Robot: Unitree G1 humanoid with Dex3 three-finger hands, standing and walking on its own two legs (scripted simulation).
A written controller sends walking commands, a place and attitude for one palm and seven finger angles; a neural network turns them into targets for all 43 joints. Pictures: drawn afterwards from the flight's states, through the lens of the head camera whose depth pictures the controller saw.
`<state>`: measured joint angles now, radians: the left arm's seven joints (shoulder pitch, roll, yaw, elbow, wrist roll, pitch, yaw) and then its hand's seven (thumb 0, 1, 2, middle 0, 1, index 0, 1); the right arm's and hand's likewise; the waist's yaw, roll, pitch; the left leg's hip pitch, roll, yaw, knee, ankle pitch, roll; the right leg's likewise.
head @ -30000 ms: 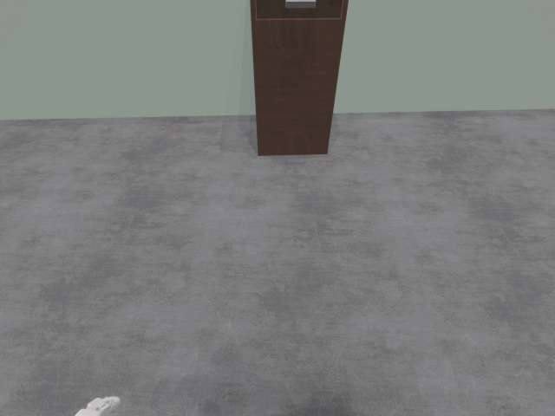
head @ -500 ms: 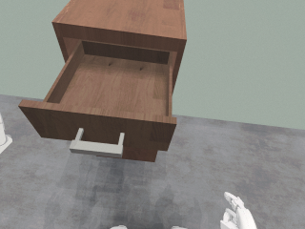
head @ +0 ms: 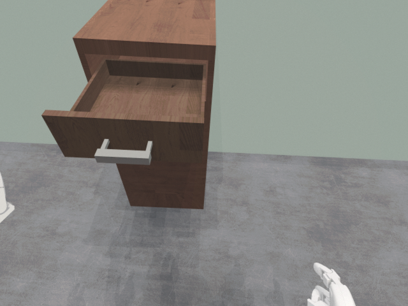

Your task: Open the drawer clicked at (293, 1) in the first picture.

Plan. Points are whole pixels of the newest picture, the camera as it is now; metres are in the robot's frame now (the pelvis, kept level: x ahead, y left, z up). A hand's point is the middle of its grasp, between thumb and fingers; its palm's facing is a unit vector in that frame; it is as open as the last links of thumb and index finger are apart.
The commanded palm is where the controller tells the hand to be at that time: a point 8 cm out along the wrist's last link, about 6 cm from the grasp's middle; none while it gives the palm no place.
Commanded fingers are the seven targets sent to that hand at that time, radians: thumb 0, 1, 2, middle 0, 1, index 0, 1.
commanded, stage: stop stepping back and stand still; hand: left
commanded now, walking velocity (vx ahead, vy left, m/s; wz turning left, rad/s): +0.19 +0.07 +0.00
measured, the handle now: (125, 150) +0.45 +0.20 +0.04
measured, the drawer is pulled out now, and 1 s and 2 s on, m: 0.29 0.29 0.29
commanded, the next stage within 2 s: let the arm hang, fingers relaxed in 0.70 s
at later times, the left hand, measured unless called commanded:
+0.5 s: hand out of the picture +0.09 +0.25 +0.21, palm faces +0.51 -0.79 -0.34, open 7.4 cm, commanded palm +0.02 +0.29 +0.23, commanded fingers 0.00 0.90 0.90 -0.20 -0.30 -0.20 -0.30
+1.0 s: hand out of the picture +0.06 +0.18 -0.10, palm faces +0.08 -0.95 -0.31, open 7.4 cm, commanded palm none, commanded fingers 0.00 0.90 0.90 -0.20 -0.30 -0.20 -0.30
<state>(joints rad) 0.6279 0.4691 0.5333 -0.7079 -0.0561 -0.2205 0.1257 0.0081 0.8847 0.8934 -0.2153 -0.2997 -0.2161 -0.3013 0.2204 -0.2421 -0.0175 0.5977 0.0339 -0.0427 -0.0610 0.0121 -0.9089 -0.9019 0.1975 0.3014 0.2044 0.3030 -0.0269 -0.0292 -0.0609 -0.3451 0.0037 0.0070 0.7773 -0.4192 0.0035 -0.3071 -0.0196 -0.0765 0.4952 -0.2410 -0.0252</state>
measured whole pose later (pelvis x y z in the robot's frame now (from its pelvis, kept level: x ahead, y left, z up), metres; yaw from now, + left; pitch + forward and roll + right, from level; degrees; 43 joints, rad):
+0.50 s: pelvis -0.10 +0.00 -0.01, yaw +3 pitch -2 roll +0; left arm 0.44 0.36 0.42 -0.61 -0.04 -0.19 0.14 0.01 0.89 0.90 -0.20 -0.30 -0.21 -0.30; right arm 0.21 -0.20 0.02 0.65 0.01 -0.04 -0.04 0.01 -0.91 -0.90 0.20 0.30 0.21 0.30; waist -0.01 -0.01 -0.03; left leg -0.32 0.01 0.04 0.79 -0.47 0.05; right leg -0.39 -0.01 -0.07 0.59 -0.23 -0.04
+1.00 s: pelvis -0.10 -0.02 -0.03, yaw +4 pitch -1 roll +0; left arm 0.28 0.19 0.06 0.45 0.04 0.07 0.00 0.01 0.91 0.90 -0.19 -0.29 -0.19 -0.30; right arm 0.23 -0.25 -0.02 0.81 -0.03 0.02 0.01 0.01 -0.91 -0.90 0.20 0.30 0.20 0.30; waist -0.05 0.07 -0.03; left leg -0.36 0.03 0.02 0.76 -0.38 0.00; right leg -0.34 -0.05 -0.13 0.75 -0.39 -0.03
